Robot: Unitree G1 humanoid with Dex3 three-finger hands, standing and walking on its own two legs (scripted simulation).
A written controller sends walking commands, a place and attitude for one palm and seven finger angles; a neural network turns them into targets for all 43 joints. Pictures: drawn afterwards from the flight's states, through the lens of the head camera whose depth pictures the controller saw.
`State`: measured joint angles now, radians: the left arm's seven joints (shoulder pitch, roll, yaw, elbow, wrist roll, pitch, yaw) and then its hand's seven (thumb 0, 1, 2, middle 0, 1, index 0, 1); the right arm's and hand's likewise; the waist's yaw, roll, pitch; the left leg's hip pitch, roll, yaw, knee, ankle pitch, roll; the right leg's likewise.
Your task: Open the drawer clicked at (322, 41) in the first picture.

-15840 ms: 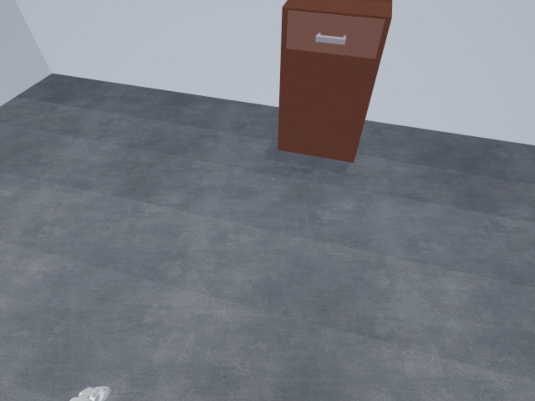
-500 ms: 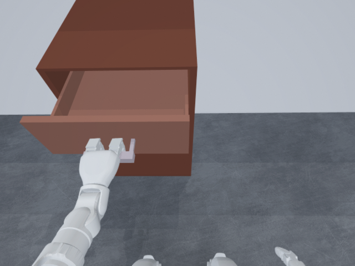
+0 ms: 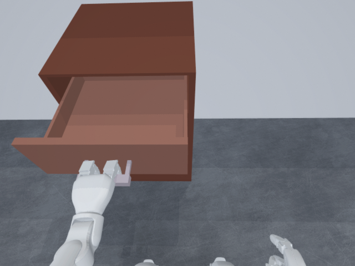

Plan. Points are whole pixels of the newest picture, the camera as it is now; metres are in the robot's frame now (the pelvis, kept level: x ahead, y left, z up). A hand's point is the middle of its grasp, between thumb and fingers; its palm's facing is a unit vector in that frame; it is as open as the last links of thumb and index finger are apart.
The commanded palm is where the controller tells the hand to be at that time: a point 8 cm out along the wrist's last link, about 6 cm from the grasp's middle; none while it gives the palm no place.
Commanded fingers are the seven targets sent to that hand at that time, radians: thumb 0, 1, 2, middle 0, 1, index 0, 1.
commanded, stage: pull the drawer open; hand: left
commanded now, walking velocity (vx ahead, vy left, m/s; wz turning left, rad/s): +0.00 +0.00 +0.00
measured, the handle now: (105, 172) +0.34 +0.20 -0.02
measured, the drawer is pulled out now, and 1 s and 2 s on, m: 0.24 0.30 0.29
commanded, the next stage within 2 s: open the thumb to release the handle in 0.66 s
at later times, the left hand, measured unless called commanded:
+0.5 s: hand (97, 224) +0.22 +0.20 -0.04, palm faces -0.01 -0.07 -1.00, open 5.7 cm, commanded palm +0.18 +0.20 +0.00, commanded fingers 0.00 0.90 0.90 -0.40 -1.35 -0.40 -1.35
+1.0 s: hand (96, 222) +0.22 +0.20 -0.04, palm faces +0.03 -0.07 -1.00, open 6.8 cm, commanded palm +0.20 +0.21 +0.00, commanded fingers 0.00 -0.01 0.51 -0.34 -1.25 -0.34 -1.25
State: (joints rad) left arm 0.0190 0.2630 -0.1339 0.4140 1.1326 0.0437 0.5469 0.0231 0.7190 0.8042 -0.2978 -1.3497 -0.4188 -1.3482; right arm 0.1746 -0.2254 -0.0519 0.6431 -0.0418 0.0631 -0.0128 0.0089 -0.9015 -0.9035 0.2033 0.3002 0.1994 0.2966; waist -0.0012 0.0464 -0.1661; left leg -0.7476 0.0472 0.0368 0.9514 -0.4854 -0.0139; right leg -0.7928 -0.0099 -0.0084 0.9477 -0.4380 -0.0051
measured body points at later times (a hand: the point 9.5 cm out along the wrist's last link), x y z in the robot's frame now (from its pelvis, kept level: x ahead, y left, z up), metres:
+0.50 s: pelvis +0.00 -0.01 -0.01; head +0.05 -0.03 +0.44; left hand +0.21 +0.20 +0.01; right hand +0.20 -0.23 -0.12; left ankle -0.02 +0.13 -0.68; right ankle +0.01 -0.12 -0.68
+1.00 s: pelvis +0.00 -0.01 -0.02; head +0.06 -0.03 +0.43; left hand +0.22 +0.20 +0.01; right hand +0.19 -0.24 -0.13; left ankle -0.02 +0.13 -0.68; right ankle +0.01 -0.12 -0.68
